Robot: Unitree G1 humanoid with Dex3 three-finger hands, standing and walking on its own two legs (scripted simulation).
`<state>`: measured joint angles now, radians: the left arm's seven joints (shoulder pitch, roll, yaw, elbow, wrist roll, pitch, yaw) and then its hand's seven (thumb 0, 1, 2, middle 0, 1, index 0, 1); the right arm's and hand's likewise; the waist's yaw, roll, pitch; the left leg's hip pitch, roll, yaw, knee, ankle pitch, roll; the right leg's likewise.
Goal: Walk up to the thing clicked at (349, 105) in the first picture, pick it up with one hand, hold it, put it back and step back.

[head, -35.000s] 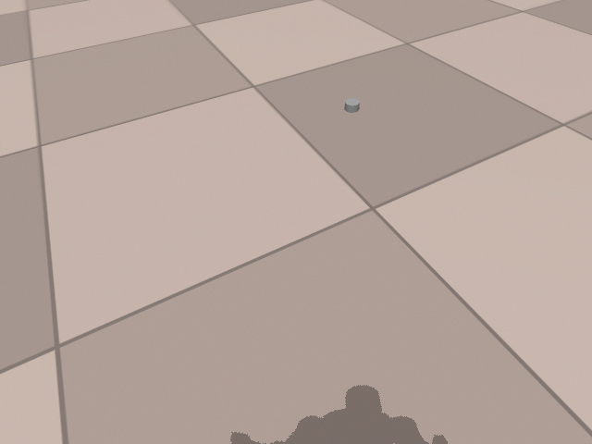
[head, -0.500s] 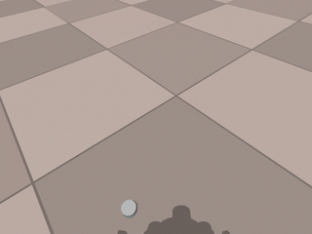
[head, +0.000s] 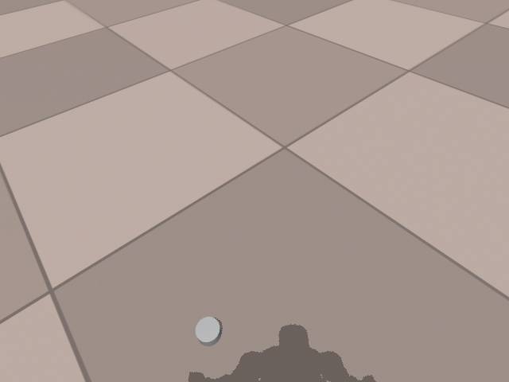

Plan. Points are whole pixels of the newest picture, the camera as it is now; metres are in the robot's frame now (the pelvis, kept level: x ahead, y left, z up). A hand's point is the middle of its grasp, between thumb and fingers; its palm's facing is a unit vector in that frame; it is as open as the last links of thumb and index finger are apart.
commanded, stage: step back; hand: left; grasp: from above
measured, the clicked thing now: (208, 331) +0.45 +0.23 -0.76
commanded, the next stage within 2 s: none
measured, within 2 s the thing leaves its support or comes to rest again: neither
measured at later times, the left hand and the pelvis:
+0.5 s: hand out of the picture +0.06 +0.32 -0.18, palm faces -0.07 -0.93 -0.35, open 7.3 cm; pelvis -0.07 +0.07 -0.01, yaw -2 degrees
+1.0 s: hand out of the picture -0.06 +0.32 -0.16, palm faces -0.03 -0.92 -0.40, open 7.4 cm; pelvis -0.19 +0.07 -0.02, yaw -1 degrees
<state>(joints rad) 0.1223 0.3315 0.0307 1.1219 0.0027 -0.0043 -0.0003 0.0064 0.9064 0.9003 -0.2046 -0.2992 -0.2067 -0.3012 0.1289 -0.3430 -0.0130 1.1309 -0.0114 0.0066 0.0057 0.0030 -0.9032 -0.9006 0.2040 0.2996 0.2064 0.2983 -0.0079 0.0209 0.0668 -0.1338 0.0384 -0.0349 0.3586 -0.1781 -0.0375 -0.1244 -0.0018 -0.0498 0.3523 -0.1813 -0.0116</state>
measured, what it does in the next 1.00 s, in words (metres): walks backwards: right foot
